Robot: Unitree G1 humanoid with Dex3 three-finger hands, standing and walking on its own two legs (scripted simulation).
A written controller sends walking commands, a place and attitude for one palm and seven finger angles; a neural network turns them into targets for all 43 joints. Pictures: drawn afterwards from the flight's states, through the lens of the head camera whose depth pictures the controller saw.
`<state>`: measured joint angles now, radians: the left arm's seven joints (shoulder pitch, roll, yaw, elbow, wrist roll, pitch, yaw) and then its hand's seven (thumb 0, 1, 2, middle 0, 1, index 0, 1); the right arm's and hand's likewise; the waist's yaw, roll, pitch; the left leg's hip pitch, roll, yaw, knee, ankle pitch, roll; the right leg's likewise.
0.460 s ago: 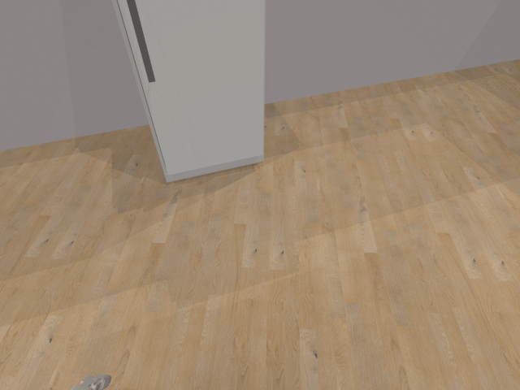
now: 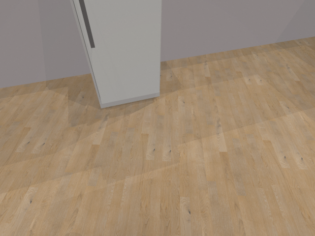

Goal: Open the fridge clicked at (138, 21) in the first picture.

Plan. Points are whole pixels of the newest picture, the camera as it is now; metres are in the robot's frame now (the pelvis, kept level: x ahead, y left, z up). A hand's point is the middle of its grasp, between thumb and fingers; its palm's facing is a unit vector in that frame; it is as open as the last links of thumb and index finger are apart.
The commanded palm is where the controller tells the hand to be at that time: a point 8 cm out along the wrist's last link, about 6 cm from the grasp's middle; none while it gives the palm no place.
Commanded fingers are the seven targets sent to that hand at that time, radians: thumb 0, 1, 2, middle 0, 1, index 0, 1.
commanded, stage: stand and wait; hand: left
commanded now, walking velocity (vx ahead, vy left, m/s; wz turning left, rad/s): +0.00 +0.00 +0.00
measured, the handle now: (82, 5) +1.24 +0.52 +0.11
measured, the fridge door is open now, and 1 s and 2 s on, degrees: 0 0 0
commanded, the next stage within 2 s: look at it before walking up in 0.36 s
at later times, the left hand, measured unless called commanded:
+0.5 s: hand out of the picture +0.07 +0.25 -0.15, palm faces -0.02 -0.94 -0.33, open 7.4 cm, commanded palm none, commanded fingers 0.00 0.90 0.90 -0.20 -0.30 -0.20 -0.30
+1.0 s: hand out of the picture +0.07 +0.25 -0.15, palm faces -0.02 -0.94 -0.33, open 7.4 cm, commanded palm none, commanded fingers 0.00 0.90 0.90 -0.20 -0.30 -0.20 -0.30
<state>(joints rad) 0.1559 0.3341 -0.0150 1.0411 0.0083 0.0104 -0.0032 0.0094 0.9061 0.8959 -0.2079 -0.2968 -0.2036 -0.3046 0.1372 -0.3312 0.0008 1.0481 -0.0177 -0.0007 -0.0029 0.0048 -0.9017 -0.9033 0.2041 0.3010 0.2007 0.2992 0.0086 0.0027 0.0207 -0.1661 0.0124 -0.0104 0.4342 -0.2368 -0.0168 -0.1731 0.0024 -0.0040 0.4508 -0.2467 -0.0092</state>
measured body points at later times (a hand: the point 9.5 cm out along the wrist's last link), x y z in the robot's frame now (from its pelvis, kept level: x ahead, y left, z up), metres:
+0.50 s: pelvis -0.01 +0.00 +0.00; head -0.01 +0.00 +0.45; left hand +0.07 +0.30 -0.13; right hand +0.07 -0.29 -0.13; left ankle +0.00 +0.13 -0.74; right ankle +0.00 -0.11 -0.74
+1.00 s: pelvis +0.00 +0.00 +0.00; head +0.00 +0.01 +0.45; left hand +0.07 +0.30 -0.13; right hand +0.08 -0.29 -0.13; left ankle +0.00 +0.13 -0.74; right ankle +0.00 -0.11 -0.74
